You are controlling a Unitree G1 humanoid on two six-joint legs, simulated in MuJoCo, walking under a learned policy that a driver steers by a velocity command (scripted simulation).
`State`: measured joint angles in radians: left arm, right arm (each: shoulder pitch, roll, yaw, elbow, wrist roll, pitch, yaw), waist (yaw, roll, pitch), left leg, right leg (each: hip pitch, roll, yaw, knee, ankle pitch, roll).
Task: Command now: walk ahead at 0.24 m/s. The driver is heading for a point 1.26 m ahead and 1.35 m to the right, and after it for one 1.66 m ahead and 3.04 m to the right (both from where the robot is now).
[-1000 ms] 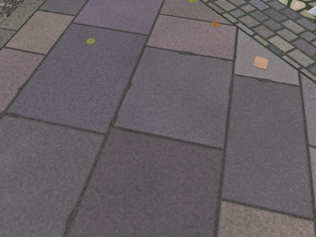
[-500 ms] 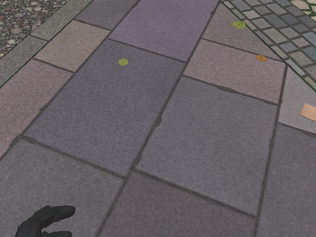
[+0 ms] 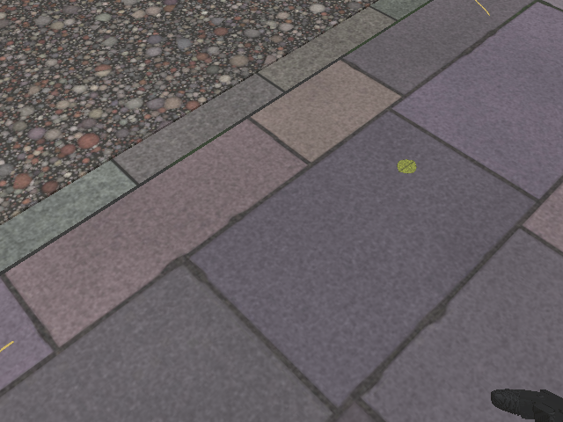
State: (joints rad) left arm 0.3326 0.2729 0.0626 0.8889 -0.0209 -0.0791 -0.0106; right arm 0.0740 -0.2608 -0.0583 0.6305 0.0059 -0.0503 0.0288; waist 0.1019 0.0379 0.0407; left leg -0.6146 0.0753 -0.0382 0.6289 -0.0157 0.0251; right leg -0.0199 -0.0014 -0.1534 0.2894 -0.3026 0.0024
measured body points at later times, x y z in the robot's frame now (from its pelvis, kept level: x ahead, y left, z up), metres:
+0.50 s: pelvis +0.09 -0.01 -0.02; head +0.10 -0.05 +0.43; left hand +0.28 +0.24 -0.11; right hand +0.18 -0.32 -0.13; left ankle +0.16 +0.13 -0.72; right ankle +0.09 -0.11 -0.74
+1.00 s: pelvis +0.12 +0.00 +0.00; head +0.16 -0.01 +0.44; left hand +0.41 +0.16 -0.10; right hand +0.11 -0.33 -0.10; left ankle +0.19 +0.10 -0.74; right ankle +0.08 -0.10 -0.73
